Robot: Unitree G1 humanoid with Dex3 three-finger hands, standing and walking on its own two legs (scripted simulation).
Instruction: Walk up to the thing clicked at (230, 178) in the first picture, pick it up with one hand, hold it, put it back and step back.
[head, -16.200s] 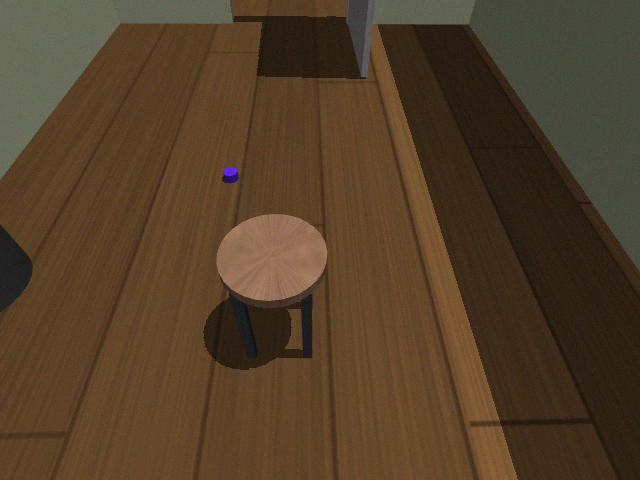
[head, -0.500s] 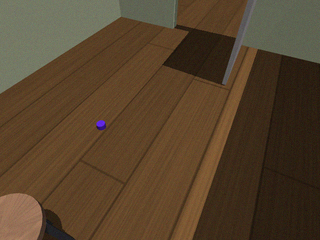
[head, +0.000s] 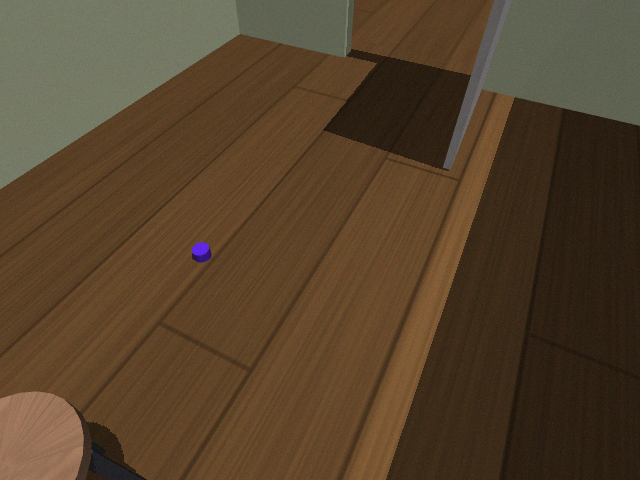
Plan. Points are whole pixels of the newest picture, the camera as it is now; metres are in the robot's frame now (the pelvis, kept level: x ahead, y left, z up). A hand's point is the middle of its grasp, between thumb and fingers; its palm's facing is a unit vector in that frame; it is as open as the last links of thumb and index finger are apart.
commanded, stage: stand
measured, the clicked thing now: (201, 252) +1.03 +0.51 -0.76
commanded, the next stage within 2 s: walk up in 0.46 s
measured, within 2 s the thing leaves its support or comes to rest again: neither
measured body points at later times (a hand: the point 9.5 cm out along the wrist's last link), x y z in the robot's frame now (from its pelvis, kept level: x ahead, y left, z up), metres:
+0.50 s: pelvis +0.00 +0.00 +0.00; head +0.01 +0.00 +0.45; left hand +0.08 +0.31 -0.13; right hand +0.08 -0.30 -0.13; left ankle -0.01 +0.14 -0.75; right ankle -0.01 -0.11 -0.75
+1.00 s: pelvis +0.14 +0.07 -0.01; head +0.14 +0.09 +0.44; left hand +0.21 +0.40 -0.14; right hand +0.17 -0.26 -0.10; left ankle +0.13 +0.18 -0.75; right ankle +0.20 -0.08 -0.69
